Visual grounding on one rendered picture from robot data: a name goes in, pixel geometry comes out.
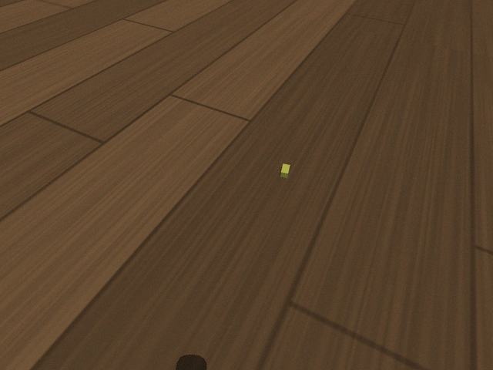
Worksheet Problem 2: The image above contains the small box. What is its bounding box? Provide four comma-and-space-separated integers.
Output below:
280, 164, 290, 178

